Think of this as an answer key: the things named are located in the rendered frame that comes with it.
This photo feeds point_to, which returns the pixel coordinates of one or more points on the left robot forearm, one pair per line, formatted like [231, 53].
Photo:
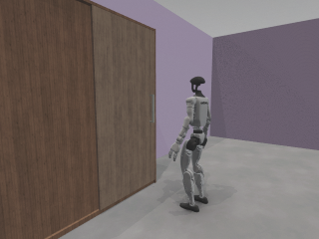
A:
[183, 131]

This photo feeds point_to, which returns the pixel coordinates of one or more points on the right robot thigh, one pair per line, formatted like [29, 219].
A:
[195, 157]

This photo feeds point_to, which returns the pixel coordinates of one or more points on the wardrobe door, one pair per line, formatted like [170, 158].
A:
[123, 55]
[48, 152]

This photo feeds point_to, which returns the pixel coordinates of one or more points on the robot left upper arm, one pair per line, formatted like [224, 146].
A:
[190, 102]

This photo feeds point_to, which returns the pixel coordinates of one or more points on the left robot shin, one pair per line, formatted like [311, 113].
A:
[188, 184]

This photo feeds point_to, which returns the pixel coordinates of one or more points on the robot right upper arm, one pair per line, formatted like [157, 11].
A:
[208, 111]

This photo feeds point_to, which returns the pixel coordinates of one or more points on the right robot forearm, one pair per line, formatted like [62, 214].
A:
[206, 127]

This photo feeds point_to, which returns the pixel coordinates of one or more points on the robot left hand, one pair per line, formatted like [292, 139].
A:
[174, 148]

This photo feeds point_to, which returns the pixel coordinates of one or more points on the handle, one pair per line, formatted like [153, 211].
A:
[153, 108]

